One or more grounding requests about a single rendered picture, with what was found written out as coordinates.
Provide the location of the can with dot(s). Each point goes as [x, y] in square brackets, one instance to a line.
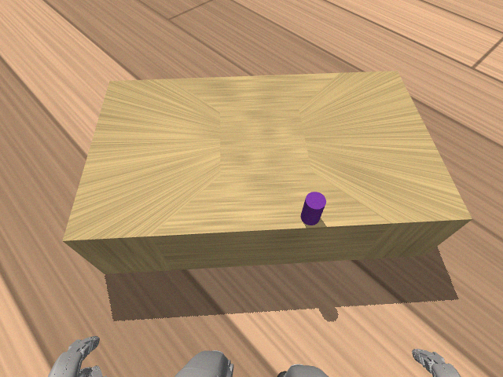
[313, 207]

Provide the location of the right robot hand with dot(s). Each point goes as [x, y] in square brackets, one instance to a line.
[435, 364]

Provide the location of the left robot hand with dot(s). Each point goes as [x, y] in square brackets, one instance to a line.
[68, 364]

